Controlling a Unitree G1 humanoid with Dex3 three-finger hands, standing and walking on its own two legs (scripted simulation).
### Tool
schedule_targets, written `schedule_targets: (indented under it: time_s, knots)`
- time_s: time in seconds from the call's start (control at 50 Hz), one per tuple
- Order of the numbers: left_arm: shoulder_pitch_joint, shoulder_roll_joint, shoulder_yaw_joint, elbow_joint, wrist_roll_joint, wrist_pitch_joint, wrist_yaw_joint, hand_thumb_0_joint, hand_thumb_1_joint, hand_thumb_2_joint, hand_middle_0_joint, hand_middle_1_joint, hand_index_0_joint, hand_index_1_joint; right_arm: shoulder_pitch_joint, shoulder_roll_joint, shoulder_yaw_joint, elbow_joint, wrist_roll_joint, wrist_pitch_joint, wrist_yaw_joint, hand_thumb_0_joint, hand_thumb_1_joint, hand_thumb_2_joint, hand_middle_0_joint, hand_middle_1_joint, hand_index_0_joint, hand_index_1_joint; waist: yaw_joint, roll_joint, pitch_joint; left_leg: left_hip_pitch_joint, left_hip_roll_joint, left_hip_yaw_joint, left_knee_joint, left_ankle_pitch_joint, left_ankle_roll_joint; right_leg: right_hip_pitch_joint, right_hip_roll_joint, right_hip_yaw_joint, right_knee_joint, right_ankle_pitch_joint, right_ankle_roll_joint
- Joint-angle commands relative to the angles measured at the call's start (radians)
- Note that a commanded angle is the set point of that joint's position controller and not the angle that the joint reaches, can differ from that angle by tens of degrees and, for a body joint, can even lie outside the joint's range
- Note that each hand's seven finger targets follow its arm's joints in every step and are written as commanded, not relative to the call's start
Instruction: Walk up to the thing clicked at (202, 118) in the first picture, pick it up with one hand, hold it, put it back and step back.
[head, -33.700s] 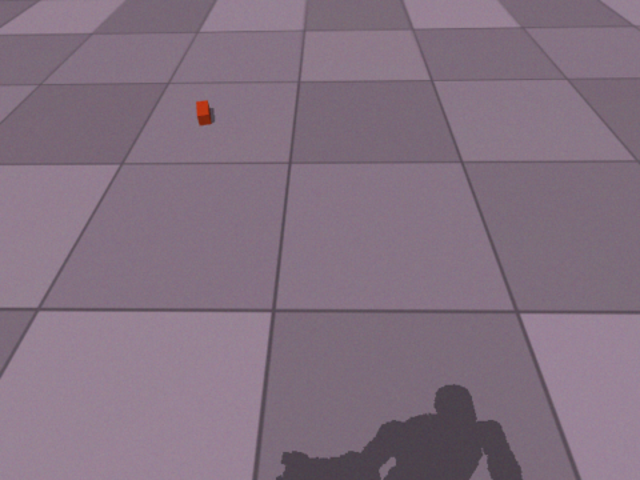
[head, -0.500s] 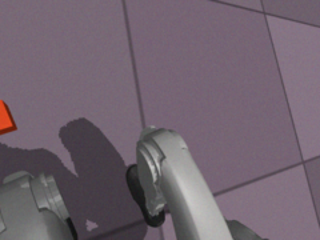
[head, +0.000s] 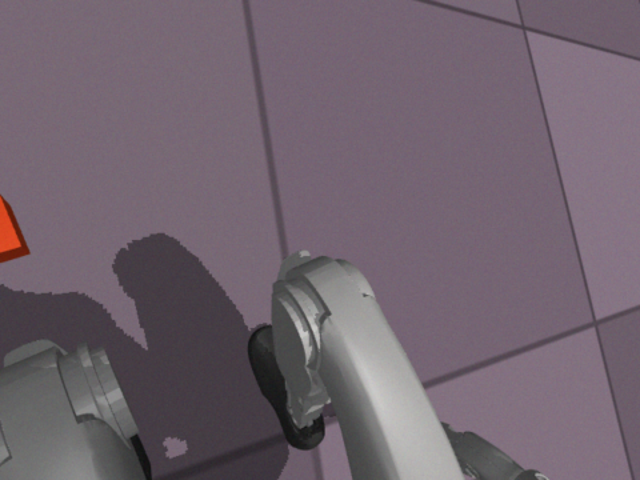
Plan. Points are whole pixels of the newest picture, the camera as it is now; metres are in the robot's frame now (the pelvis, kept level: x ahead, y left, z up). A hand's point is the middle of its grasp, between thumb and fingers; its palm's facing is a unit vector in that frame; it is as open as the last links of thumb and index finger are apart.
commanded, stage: close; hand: left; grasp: from above
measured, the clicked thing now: out of the picture +0.44 +0.29 -0.27
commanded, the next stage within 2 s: settle in 0.82 s
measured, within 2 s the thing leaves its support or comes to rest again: leaves its support in 1.26 s
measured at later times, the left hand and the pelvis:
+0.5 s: hand out of the picture +0.43 +0.29 -0.25, palm faces -0.45 -0.12 -0.89, open 10.1 cm; pelvis +0.00 +0.00 +0.00, yaw +0 degrees
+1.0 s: hand out of the picture +0.43 +0.29 -0.25, palm faces -0.45 -0.12 -0.89, open 10.0 cm; pelvis +0.00 +0.00 +0.00, yaw +0 degrees
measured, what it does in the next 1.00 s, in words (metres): stands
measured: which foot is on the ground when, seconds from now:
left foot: down 0.00-1.00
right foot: down 0.00-1.00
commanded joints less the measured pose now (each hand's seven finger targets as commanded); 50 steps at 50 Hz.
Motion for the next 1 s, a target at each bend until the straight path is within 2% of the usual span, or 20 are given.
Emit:
schedule_targets:
  time_s: [0.0,0.06,0.14,0.22,0.26,0.28,0.3,0.34,0.36,0.38,0.42,0.46,0.5,0.58,0.72,0.78,0.9,0.92,0.94,0.98]
  knots:
    - [-0.245,0.173,-0.007,-0.095,-0.026,0.001,0.022,0.000,0.080,0.673,-0.518,-0.728,-0.531,-0.715,0.183,-0.312,-0.085,0.019,0.010,0.003,-0.008,0.000,-0.898,-0.903,0.199,0.300,0.199,0.300,-0.059,0.495,-0.630,0.452,0.024,0.095,-0.272,0.200,0.008,0.368,0.030,-0.102,-0.195,0.237,-0.074]
    - [-0.248,0.190,0.007,-0.088,-0.018,-0.010,0.025,0.000,0.113,0.636,-0.538,-0.698,-0.554,-0.681,0.198,-0.319,-0.084,0.022,0.010,0.008,-0.008,0.000,-0.895,-0.901,0.199,0.300,0.199,0.300,-0.051,0.496,-0.630,0.454,0.022,0.087,-0.278,0.220,0.007,0.346,0.028,-0.112,-0.184,0.241,-0.077]
    - [-0.239,0.170,-0.022,-0.080,-0.021,-0.018,0.024,0.000,0.165,0.651,-0.567,-0.723,-0.587,-0.703,0.179,-0.318,-0.072,0.009,0.006,0.006,-0.010,0.000,-0.894,-0.901,0.199,0.300,0.199,0.300,-0.064,0.468,-0.600,0.438,0.021,0.092,-0.271,0.188,0.011,0.353,0.029,-0.110,-0.194,0.222,-0.073]
    - [-0.229,0.195,-0.006,-0.088,-0.016,-0.022,0.033,0.000,0.198,0.647,-0.595,-0.712,-0.613,-0.692,0.188,-0.319,-0.076,0.015,0.006,0.014,-0.018,0.000,-0.895,-0.902,0.199,0.300,0.199,0.300,-0.047,0.468,-0.630,0.448,0.024,0.093,-0.276,0.211,0.010,0.372,0.034,-0.104,-0.202,0.239,-0.074]
    - [-0.239,0.191,-0.001,-0.080,-0.017,-0.023,0.036,0.000,0.227,0.672,-0.616,-0.728,-0.634,-0.709,0.198,-0.318,-0.070,0.007,0.005,0.015,-0.016,0.000,-0.895,-0.901,0.199,0.300,0.199,0.300,-0.056,0.479,-0.631,0.453,0.023,0.091,-0.274,0.217,0.009,0.371,0.032,-0.109,-0.193,0.248,-0.073]
    - [-0.226,0.173,-0.022,-0.083,-0.023,-0.021,0.033,0.000,0.248,0.672,-0.630,-0.727,-0.648,-0.708,0.174,-0.313,-0.071,0.006,0.006,0.012,-0.017,0.000,-0.895,-0.901,0.199,0.300,0.199,0.300,-0.054,0.469,-0.616,0.445,0.025,0.091,-0.277,0.195,0.009,0.365,0.033,-0.106,-0.196,0.228,-0.074]
    - [-0.228,0.188,-0.009,-0.074,-0.021,-0.018,0.035,0.000,0.256,0.676,-0.640,-0.724,-0.657,-0.706,0.188,-0.320,-0.072,0.006,0.005,0.013,-0.018,0.000,-0.895,-0.901,0.199,0.300,0.199,0.300,-0.059,0.474,-0.609,0.443,0.022,0.096,-0.279,0.190,0.011,0.365,0.034,-0.107,-0.204,0.224,-0.074]
    - [-0.250,0.191,-0.019,-0.106,-0.023,-0.015,0.034,0.000,0.256,0.660,-0.639,-0.703,-0.655,-0.686,0.172,-0.322,-0.077,0.009,0.008,0.011,-0.023,0.000,-0.894,-0.901,0.199,0.300,0.199,0.300,-0.053,0.466,-0.616,0.439,0.025,0.091,-0.281,0.177,0.010,0.353,0.033,-0.104,-0.209,0.209,-0.075]
    - [-0.249,0.211,-0.002,-0.102,-0.019,-0.015,0.037,0.000,0.264,0.653,-0.648,-0.697,-0.664,-0.680,0.192,-0.328,-0.079,0.010,0.009,0.014,-0.025,0.000,-0.895,-0.901,0.199,0.300,0.199,0.300,-0.054,0.484,-0.626,0.450,0.023,0.088,-0.292,0.185,0.009,0.357,0.033,-0.107,-0.210,0.212,-0.077]
    - [-0.247,0.193,-0.015,-0.088,-0.019,-0.013,0.030,0.000,0.273,0.649,-0.661,-0.690,-0.676,-0.674,0.189,-0.330,-0.084,0.002,0.011,0.015,-0.024,0.000,-0.896,-0.902,0.199,0.300,0.199,0.300,-0.062,0.486,-0.611,0.443,0.026,0.092,-0.284,0.176,0.009,0.356,0.032,-0.100,-0.207,0.213,-0.076]
    - [-0.250,0.208,-0.001,-0.098,-0.017,-0.013,0.038,0.000,0.289,0.665,-0.666,-0.697,-0.680,-0.681,0.196,-0.321,-0.076,0.013,0.010,0.019,-0.025,0.000,-0.893,-0.901,0.199,0.300,0.199,0.300,-0.051,0.486,-0.635,0.449,0.027,0.085,-0.291,0.198,0.006,0.362,0.035,-0.106,-0.204,0.225,-0.078]
    - [-0.234,0.168,-0.024,-0.074,-0.021,-0.007,0.027,0.000,0.303,0.661,-0.681,-0.691,-0.695,-0.676,0.190,-0.318,-0.075,0.003,0.007,0.014,-0.022,0.000,-0.894,-0.901,0.199,0.300,0.199,0.300,-0.065,0.473,-0.611,0.442,0.025,0.097,-0.268,0.196,0.011,0.362,0.033,-0.102,-0.203,0.233,-0.072]
    - [-0.251,0.203,-0.011,-0.092,-0.021,-0.012,0.034,0.000,0.331,0.681,-0.701,-0.699,-0.714,-0.685,0.188,-0.321,-0.070,0.008,0.011,0.016,-0.026,0.000,-0.894,-0.901,0.199,0.300,0.199,0.300,-0.058,0.471,-0.614,0.432,0.025,0.089,-0.283,0.184,0.011,0.356,0.034,-0.107,-0.211,0.214,-0.075]
    - [-0.242,0.195,-0.022,-0.079,-0.027,-0.010,0.020,0.000,0.379,0.686,-0.746,-0.682,-0.756,-0.672,0.181,-0.321,-0.068,-0.004,0.012,0.014,-0.031,0.000,-0.894,-0.900,0.199,0.300,0.199,0.300,-0.063,0.451,-0.592,0.422,0.023,0.094,-0.278,0.158,0.014,0.352,0.031,-0.101,-0.217,0.194,-0.072]
    - [-0.237,0.224,-0.003,-0.075,-0.019,-0.014,0.020,0.000,0.432,0.687,-0.787,-0.672,-0.796,-0.663,0.200,-0.324,-0.063,-0.010,0.009,0.022,-0.032,0.000,-0.894,-0.901,0.199,0.300,0.199,0.300,-0.058,0.466,-0.602,0.433,0.025,0.092,-0.285,0.187,0.013,0.361,0.033,-0.105,-0.214,0.215,-0.073]
    - [-0.233,0.210,-0.007,-0.070,-0.022,-0.012,0.019,0.000,0.443,0.713,-0.794,-0.691,-0.802,-0.683,0.197,-0.324,-0.063,-0.006,0.007,0.024,-0.033,0.000,-0.894,-0.901,0.199,0.300,0.199,0.300,-0.059,0.482,-0.601,0.456,0.025,0.084,-0.289,0.208,0.007,0.356,0.030,-0.109,-0.199,0.234,-0.074]
    - [-0.241,0.206,-0.019,-0.080,-0.027,-0.016,0.016,0.000,0.502,0.731,-0.840,-0.687,-0.845,-0.681,0.185,-0.322,-0.055,-0.015,0.005,0.021,-0.035,0.000,-0.893,-0.900,0.199,0.300,0.199,0.300,-0.066,0.466,-0.582,0.434,0.024,0.087,-0.286,0.167,0.011,0.345,0.030,-0.112,-0.212,0.201,-0.072]
    - [-0.241,0.207,-0.028,-0.088,-0.023,-0.017,0.013,0.000,0.430,0.727,-0.834,-0.729,-0.851,-0.714,0.183,-0.326,-0.055,-0.019,0.006,0.019,-0.034,0.000,-0.915,-0.905,0.200,0.300,0.199,0.300,-0.065,0.471,-0.580,0.438,0.025,0.086,-0.288,0.168,0.010,0.343,0.028,-0.110,-0.209,0.202,-0.072]
    - [-0.238,0.228,-0.007,-0.084,-0.023,-0.018,0.017,0.000,0.412,0.757,-0.834,-0.712,-0.842,-0.706,0.192,-0.330,-0.058,-0.014,0.003,0.023,-0.038,0.000,-0.912,-0.904,0.200,0.300,0.200,0.300,-0.060,0.473,-0.592,0.444,0.026,0.082,-0.297,0.165,0.009,0.347,0.031,-0.113,-0.212,0.197,-0.074]
    - [-0.239,0.220,-0.027,-0.094,-0.024,-0.013,0.009,0.000,0.409,0.759,-0.839,-0.704,-0.843,-0.703,0.185,-0.338,-0.073,-0.019,0.007,0.021,-0.042,0.000,-0.914,-0.905,0.200,0.300,0.200,0.300,-0.061,0.479,-0.592,0.437,0.025,0.097,-0.285,0.153,0.012,0.362,0.034,-0.096,-0.224,0.194,-0.073]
